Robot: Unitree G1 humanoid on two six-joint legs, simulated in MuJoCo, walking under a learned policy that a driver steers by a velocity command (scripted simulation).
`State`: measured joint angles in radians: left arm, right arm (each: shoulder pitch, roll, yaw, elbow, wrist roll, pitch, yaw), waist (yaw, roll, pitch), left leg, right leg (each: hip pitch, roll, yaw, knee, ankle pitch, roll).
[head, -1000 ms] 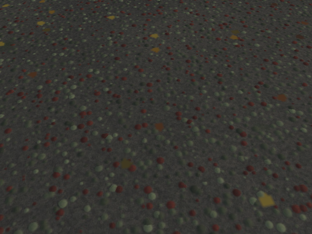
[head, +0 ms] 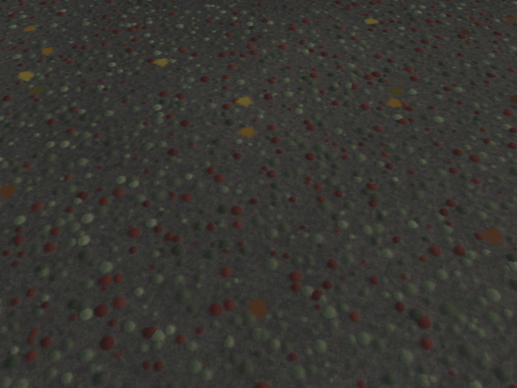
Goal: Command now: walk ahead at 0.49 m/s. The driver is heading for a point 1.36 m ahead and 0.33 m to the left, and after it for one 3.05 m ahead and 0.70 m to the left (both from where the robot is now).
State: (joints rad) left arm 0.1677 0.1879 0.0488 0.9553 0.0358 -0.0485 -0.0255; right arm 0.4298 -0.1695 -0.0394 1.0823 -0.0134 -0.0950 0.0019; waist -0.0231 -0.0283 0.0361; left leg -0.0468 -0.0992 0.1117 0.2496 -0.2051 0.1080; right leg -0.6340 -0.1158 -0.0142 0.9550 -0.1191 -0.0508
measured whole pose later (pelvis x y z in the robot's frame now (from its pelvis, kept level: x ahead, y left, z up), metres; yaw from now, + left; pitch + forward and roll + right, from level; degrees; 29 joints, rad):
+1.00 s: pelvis +0.43 -0.01 +0.00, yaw +11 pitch +1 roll -1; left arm 0.15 0.21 0.06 0.91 0.04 -0.01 0.01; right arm 0.29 -0.22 -0.08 0.94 -0.01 -0.02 -0.01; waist -0.03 -0.01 0.02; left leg -0.29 -0.12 -0.03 0.36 -0.09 0.13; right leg -0.47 -0.04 0.04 0.93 -0.34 0.02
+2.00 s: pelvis +0.67 +0.06 +0.00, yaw +34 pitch +0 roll +0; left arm 0.26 0.21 0.03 0.91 0.03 0.03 0.01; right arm 0.20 -0.18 -0.01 0.87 -0.02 -0.02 -0.01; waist 0.01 -0.02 0.04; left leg -0.27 -0.07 0.04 0.39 -0.12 0.08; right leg -0.36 -0.05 0.00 0.74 -0.40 0.00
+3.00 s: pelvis +0.99 +0.32 -0.01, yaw +25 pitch +1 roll +1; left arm 0.06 0.20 0.04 0.88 0.03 -0.03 -0.05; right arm 0.43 -0.17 -0.02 1.04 -0.02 -0.11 -0.03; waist -0.03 -0.02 0.06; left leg 0.13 -0.06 0.24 0.19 -0.35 0.05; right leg -0.62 -0.04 -0.11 0.66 -0.01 -0.10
